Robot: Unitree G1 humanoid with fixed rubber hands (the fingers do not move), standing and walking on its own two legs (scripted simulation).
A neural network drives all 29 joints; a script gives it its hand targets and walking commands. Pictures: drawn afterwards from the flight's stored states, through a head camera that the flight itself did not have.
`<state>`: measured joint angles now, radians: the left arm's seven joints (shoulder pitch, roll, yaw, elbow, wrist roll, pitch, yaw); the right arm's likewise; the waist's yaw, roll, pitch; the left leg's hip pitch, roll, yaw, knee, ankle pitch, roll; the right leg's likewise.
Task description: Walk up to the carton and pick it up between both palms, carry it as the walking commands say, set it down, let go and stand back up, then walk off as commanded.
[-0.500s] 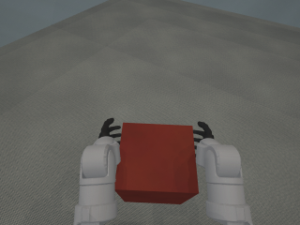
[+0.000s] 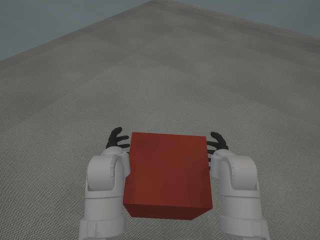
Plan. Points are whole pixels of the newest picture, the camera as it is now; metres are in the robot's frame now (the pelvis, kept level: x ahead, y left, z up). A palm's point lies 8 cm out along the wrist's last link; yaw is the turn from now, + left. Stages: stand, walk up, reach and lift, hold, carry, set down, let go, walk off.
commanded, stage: carry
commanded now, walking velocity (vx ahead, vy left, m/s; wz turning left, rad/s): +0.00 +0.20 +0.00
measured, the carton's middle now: (164, 180) +0.30 +0.01 -0.02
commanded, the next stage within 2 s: none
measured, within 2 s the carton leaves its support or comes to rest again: neither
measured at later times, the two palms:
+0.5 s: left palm (55, 173) +0.27 +0.25 +0.07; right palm (170, 183) +0.25 +0.00 +0.07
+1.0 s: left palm out of the picture +0.20 +0.39 +0.09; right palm (100, 204) +0.20 +0.14 +0.08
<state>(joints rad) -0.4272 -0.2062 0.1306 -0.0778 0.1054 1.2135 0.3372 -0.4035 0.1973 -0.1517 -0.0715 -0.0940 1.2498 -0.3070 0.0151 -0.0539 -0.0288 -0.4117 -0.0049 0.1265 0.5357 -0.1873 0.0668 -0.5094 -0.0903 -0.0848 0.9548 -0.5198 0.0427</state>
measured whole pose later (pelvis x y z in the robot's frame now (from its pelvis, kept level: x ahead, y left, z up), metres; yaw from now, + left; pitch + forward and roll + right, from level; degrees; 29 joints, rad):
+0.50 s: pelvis -0.05 +0.14 -0.01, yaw +0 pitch +3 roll +2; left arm -0.44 -0.21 0.15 -0.04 0.16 1.18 0.26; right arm -0.41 0.20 -0.16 -0.07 -0.09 1.25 -0.33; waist -0.03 -0.06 -0.01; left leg -0.40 0.02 0.06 0.57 -0.20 -0.02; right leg -0.43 -0.18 -0.03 0.72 -0.43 0.08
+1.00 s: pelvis -0.11 +0.26 +0.00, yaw -1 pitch +4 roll +1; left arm -0.46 -0.22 0.15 -0.06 0.09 1.20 0.35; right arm -0.43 0.21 -0.19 -0.08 -0.12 1.25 -0.28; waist 0.04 -0.04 -0.03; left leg -0.43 -0.05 0.15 0.48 -0.13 0.11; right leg -0.37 -0.05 -0.13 0.72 -0.48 0.02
